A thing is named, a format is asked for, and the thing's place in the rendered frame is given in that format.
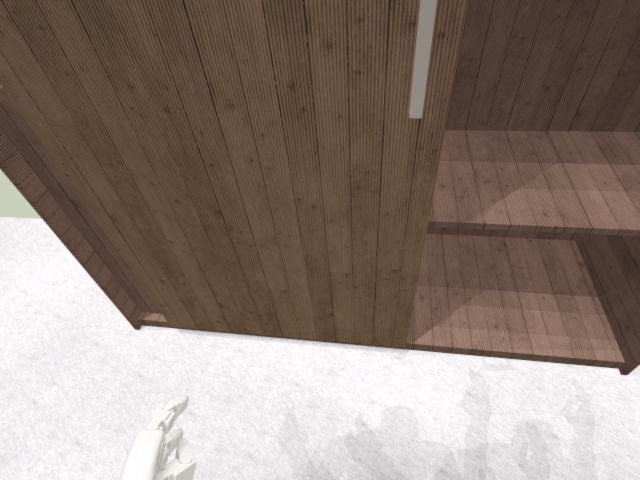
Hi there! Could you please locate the wardrobe door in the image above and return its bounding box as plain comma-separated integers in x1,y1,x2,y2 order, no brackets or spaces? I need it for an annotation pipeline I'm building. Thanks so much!
0,83,162,314
0,0,469,348

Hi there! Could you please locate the left robot hand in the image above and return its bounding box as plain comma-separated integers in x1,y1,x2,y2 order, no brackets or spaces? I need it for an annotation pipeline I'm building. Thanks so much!
119,394,196,480

